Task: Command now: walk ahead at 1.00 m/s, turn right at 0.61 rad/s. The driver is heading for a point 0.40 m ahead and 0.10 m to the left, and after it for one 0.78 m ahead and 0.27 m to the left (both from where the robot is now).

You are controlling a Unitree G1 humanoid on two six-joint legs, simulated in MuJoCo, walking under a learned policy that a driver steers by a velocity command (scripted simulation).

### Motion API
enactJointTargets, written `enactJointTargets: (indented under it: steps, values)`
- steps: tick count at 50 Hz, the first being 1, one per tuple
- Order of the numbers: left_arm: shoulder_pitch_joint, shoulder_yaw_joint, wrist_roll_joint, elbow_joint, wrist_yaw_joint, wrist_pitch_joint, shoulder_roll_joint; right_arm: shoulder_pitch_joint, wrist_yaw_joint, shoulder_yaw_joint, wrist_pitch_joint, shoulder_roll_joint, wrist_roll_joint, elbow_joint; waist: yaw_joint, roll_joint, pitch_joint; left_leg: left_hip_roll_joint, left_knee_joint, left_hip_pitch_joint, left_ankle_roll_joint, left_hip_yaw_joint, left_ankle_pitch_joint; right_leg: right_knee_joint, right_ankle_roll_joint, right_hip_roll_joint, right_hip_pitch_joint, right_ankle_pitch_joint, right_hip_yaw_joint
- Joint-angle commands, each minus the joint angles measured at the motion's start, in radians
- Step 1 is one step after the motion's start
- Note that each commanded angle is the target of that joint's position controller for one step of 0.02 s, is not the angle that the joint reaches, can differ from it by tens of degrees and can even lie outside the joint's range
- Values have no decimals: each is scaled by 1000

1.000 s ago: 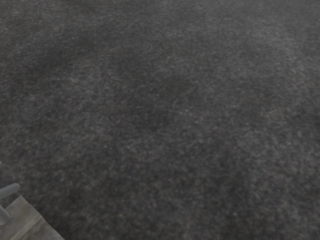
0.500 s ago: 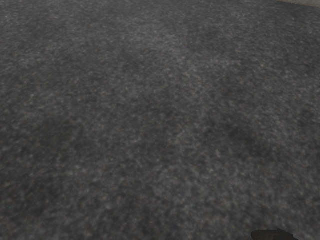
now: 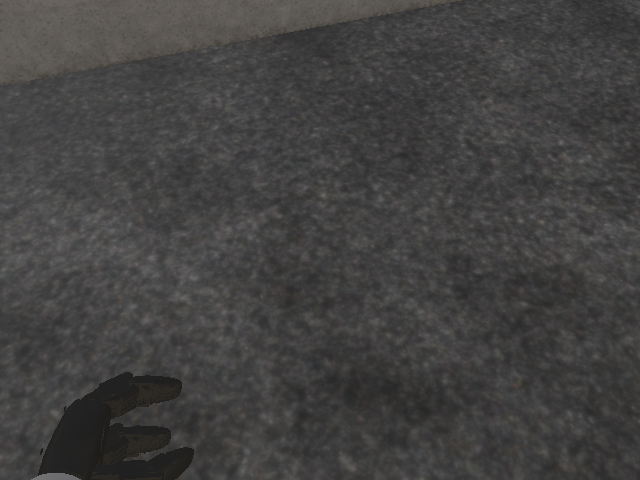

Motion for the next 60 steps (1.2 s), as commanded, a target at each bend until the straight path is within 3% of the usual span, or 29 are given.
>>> enactJointTargets:
  steps: [1, 3, 4, 5, 6, 7, 8, 11, 14, 16, 19, 21, 22, 23, 24, 25, 26, 28, 30, 33, 37, 41, 50, 54, 55, 56, 57, 58, 60]
  values:
    - [196, 21, 6, 33, 18, -16, 88, -60, -26, -41, 13, -242, -3, -84, 202, 149, -39, 263, 266, -163, 84, -43, 1529, -88, -51, 128, 419, -84, -42]
    - [554, 69, 11, 159, 51, -21, 164, -139, -22, -50, 33, -274, -4, -114, 369, 134, -179, 225, 818, -345, 120, -46, 1296, -259, -100, 101, 845, -116, 81]
    - [484, 93, 1, 155, 69, -13, 232, -124, -7, -33, 27, -147, -7, -148, 237, -136, -213, 50, 1217, -683, 105, -85, 58, -208, -78, -112, 1069, -117, 369]
    - [467, 97, 18, 114, 73, -13, 289, -33, 5, -16, 17, -126, 56, -229, 179, -181, -434, -12, 1479, -980, 106, -296, -84, -344, -271, -367, 1311, -172, 851]
    - [489, 98, 20, 121, 89, -11, 224, -194, 2, -25, 3, -173, 55, -237, 236, 33, -323, 18, 1462, -1074, 124, -355, 38, -471, -222, -329, 1194, -280, 792]
    - [449, 86, 13, 159, 95, -25, 177, -201, 8, -19, 1, -152, 57, -234, 178, 76, -124, 59, 1360, -1073, 131, -355, 87, -523, -184, -315, 979, -261, 663]
    - [405, 72, 20, 170, 93, -47, 126, -214, 14, -15, 10, -130, 42, -224, 128, 143, -45, 98, 1267, -1010, 132, -379, 113, -553, -137, -277, 811, -214, 572]
    - [356, 37, -7, 192, 92, -101, 56, -102, 34, -12, 75, -81, 13, -164, 10, 101, 47, 115, 1109, -808, 100, -385, 112, -584, -55, -228, 536, 346, 289]
    - [326, 31, -20, 200, 86, -123, 57, -237, 48, -10, 80, -68, 15, -219, 13, 4, 86, 85, 869, -812, 94, -284, 270, -604, 32, -124, 496, 669, 49]
    - [292, 26, -31, 190, 93, -124, 53, -296, 64, 4, 66, -46, 22, -233, 32, -22, 66, 40, 601, -719, 101, -195, 487, -577, 77, -51, 489, 619, -74]
    - [341, 38, -46, 187, 117, -127, 106, -249, 78, -1, 63, -68, 8, -219, 39, -51, -42, -55, 442, -585, 128, -104, 637, -408, 123, -88, 627, 790, -105]
    - [299, 53, -48, 163, 135, -110, 145, -77, 72, -31, 73, -139, -12, -186, -44, -91, -128, -105, 451, -407, 172, -123, 543, -158, 157, -134, 625, 882, -92]
    - [244, 58, -47, 143, 136, -94, 150, 68, 59, -55, 76, -187, -18, -154, -126, -76, -179, -101, 415, -277, 212, -176, 532, 85, 171, -140, 575, 773, -71]
    - [192, 59, -56, 141, 123, -78, 127, 123, 40, -78, 74, -226, -4, -140, -191, 46, -155, -43, 272, -209, 277, -253, 694, 479, 193, -15, 483, 186, -96]
    - [261, 33, -20, 105, 109, -66, 10, 33, 27, -86, 81, -292, 18, -149, -50, 256, -55, 94, 426, -153, 313, -481, 1549, 831, 216, 141, 172, -606, -65]
    - [482, 19, -18, 62, 115, -56, 5, -35, 26, -99, 77, -362, 15, -210, 66, 244, -339, 297, 326, 18, 502, -837, 1695, 935, 225, 130, 82, -552, 173]
    - [494, 8, -1, 71, 120, -50, 43, -168, 19, -102, 91, -323, 24, -285, 81, 110, -379, 328, 206, -56, 523, -963, 1229, 891, 213, 77, 79, -454, 236]
    - [342, 23, 27, 54, 123, -24, 104, -247, 12, -66, 117, -196, 35, -303, 102, -91, -157, 207, 103, -345, 438, -869, 647, 712, 221, 11, 78, -422, 229]
    - [295, 20, 26, 28, 128, 22, 97, -216, 11, -66, 113, -195, 34, -289, 101, -64, -92, 139, 92, -494, 358, -762, 703, 535, 231, -19, 156, -384, 221]
    - [269, 6, 16, 10, 133, 50, 67, -197, 10, -85, 109, -250, 25, -291, 86, -14, -147, 69, 138, -473, 244, -719, 786, 412, 242, -20, 168, -305, 222]
    - [187, 12, 7, -16, 128, 67, 85, -207, -3, -98, 141, -266, 42, -315, 48, 84, -149, 15, 113, -401, 137, -783, 453, 303, 253, -8, 88, -225, 258]
    - [126, 20, 1, -21, 127, 59, 109, -195, -1, -107, 160, -269, 36, -329, 11, 130, -98, 7, 90, -326, 137, -881, 247, 203, 248, 10, 30, -212, 295]
    - [112, 24, -23, -7, 125, 16, 155, -228, 16, -114, 161, -308, 13, -353, 15, 164, -82, 1, 169, -340, 197, -1017, 426, -60, 189, 94, 228, -287, 312]
    - [190, 33, -32, 14, 145, 6, 185, -305, 26, -106, 158, -303, 15, -371, 74, 162, -62, -68, 185, -514, 115, -1055, 259, -389, 188, 98, 549, -205, 313]
    - [177, 38, -30, 12, 157, 3, 202, -269, 25, -98, 150, -272, 23, -358, 62, 71, -73, -138, 248, -586, 67, -984, -16, -514, 177, 25, 666, -139, 347]
    - [174, 47, -23, -15, 164, 10, 255, -188, 19, -84, 144, -215, 32, -349, 31, -66, -138, -215, 452, -650, 25, -811, -187, -557, 123, -193, 774, -259, 522]
    - [124, 49, -13, -54, 158, 19, 312, -188, 14, -91, 143, -235, 29, -367, 40, -147, -135, -291, 698, -779, 8, -577, -233, -600, 23, -374, 731, -276, 721]
    - [158, 46, -6, -21, 150, 26, 258, -262, 19, -108, 143, -340, -5, -375, 62, -108, -98, -195, 817, -784, -5, -522, -124, -583, -35, -362, 631, -131, 673]
    - [123, 29, -14, -26, 137, 34, 182, -240, 40, -106, 162, -316, -5, -349, 42, -71, -47, -145, 973, -761, 5, -474, -4, -531, -5, -235, 552, 1, 417]
Velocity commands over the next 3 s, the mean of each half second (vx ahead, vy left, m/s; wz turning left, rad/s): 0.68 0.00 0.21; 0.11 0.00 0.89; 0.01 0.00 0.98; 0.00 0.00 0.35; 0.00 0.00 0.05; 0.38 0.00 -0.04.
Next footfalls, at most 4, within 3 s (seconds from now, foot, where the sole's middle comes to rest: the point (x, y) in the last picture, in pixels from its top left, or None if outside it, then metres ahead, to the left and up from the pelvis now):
0.06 right None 0.24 -0.04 -0.75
0.46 left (274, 411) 0.61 0.07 -0.75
1.12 right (322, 357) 0.72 -0.04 -0.75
1.64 left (295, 453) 0.51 0.03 -0.75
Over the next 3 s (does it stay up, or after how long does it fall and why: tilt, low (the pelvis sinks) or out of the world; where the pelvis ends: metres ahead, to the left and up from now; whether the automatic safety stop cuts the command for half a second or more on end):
stays up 0.59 0.06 0.02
